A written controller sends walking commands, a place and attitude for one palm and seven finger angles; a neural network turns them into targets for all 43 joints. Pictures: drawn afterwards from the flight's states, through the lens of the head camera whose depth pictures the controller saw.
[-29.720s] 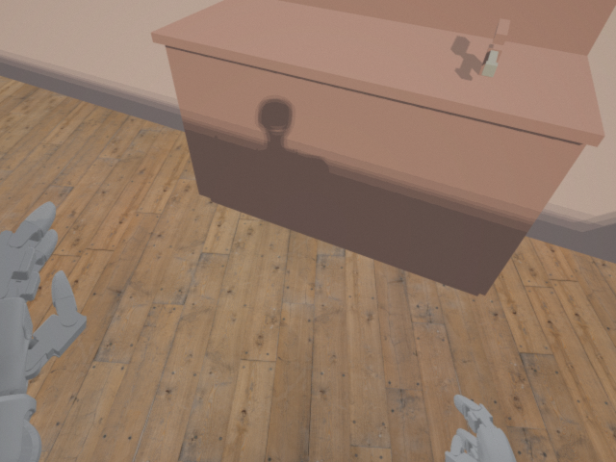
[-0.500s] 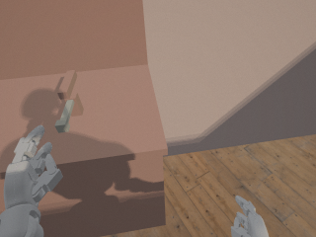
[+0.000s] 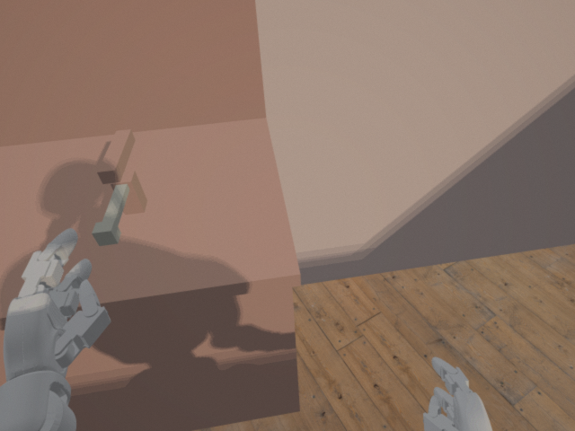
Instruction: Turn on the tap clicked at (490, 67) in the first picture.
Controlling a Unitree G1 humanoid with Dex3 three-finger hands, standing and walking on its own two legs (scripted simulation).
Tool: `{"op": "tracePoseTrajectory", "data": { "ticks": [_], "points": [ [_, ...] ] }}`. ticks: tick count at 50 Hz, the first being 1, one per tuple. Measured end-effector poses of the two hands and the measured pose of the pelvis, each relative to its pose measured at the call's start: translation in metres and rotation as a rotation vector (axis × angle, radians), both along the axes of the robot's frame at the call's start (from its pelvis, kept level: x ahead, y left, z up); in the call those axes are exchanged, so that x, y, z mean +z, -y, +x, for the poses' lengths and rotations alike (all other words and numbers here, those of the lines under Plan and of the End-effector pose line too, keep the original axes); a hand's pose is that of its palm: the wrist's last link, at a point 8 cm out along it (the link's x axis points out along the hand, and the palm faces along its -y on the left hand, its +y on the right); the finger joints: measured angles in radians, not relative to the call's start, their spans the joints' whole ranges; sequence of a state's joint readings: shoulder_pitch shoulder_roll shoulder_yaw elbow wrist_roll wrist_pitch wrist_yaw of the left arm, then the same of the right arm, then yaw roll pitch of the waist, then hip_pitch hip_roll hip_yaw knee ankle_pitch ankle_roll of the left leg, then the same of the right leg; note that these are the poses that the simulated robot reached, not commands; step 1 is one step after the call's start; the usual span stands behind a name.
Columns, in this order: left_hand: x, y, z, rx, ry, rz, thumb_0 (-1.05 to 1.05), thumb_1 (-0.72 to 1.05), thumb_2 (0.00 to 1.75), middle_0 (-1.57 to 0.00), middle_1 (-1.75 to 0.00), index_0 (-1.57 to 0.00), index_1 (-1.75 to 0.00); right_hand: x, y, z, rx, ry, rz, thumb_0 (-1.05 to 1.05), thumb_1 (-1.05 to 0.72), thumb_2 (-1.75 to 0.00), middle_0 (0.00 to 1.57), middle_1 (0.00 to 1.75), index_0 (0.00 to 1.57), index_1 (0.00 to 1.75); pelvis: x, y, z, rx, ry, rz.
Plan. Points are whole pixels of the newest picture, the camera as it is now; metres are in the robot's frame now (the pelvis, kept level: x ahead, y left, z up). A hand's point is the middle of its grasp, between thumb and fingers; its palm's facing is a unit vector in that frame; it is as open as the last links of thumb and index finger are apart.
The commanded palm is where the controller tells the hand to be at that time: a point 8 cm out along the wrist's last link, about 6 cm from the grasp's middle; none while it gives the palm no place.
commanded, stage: reach beside the lever's end, fingers flat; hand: left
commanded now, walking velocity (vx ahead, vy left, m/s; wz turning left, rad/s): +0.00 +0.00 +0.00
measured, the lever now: (106, 233) +0.34 +0.34 +0.11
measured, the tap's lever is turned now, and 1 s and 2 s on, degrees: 0 0 0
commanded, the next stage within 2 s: none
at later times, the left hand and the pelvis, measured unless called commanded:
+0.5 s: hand (92, 297) +0.21 +0.27 +0.14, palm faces +0.49 -0.86 -0.11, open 7.4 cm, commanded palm +0.17 +0.32 +0.15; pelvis -0.01 +0.01 +0.00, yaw -1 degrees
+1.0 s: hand (86, 279) +0.25 +0.30 +0.13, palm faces +0.52 -0.85 -0.11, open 7.6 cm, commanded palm +0.20 +0.35 +0.13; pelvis +0.00 +0.02 +0.00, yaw -1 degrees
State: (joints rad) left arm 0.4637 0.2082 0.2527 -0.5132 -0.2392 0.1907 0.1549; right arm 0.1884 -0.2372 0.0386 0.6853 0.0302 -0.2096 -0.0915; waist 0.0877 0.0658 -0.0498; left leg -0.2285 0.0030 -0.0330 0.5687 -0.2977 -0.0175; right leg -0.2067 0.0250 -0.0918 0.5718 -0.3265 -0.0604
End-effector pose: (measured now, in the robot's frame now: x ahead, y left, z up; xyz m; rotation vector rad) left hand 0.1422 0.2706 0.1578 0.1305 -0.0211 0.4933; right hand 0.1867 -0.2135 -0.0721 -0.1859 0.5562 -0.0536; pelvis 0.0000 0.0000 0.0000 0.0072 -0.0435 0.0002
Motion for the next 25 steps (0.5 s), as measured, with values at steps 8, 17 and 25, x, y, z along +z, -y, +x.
{"op": "tracePoseTrajectory", "data": {
  "ticks": [8,17,25],
  "points": [
    [-0.003,-0.012,0.005,0.014,0.002,-0.003,0.02,0.90,0.90,-0.21,-0.30,-0.20,-0.30,-0.002,-0.001,-0.006,-0.012,-0.012,-0.003,0.01,-0.91,-0.90,0.20,0.30,0.20,0.30,0.001,-0.003,-0.003,-0.002,0.000,-0.001],
    [-0.008,-0.022,0.015,0.017,-0.002,-0.012,0.02,0.90,0.90,-0.21,-0.30,-0.20,-0.30,-0.004,-0.003,-0.014,-0.029,-0.029,-0.010,0.01,-0.91,-0.90,0.20,0.30,0.20,0.30,0.001,-0.007,-0.006,-0.004,-0.001,-0.002],
    [-0.012,-0.033,0.025,0.026,-0.010,-0.018,0.02,0.90,0.90,-0.20,-0.29,-0.20,-0.29,-0.005,-0.004,-0.017,-0.044,-0.047,-0.015,0.01,-0.91,-0.90,0.20,0.30,0.20,0.30,0.002,-0.011,-0.006,-0.010,-0.007,-0.002]
  ]
}}
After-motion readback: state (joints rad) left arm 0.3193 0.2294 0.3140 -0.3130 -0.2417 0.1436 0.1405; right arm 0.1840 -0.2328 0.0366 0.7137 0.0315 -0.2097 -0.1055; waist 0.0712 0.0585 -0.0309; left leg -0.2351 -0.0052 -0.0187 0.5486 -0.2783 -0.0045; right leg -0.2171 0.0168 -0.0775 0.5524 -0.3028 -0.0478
